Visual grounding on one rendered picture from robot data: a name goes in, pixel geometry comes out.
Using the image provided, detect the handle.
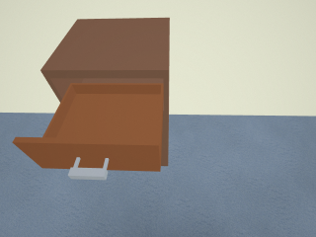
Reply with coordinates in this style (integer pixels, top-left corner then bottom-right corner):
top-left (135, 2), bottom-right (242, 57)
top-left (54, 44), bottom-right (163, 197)
top-left (68, 157), bottom-right (110, 181)

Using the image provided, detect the cabinet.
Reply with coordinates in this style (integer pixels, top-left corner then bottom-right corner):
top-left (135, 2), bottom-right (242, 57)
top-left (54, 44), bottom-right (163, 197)
top-left (40, 17), bottom-right (170, 167)

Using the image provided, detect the drawer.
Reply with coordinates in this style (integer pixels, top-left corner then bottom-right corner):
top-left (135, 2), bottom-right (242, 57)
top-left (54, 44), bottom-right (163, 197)
top-left (13, 83), bottom-right (164, 172)

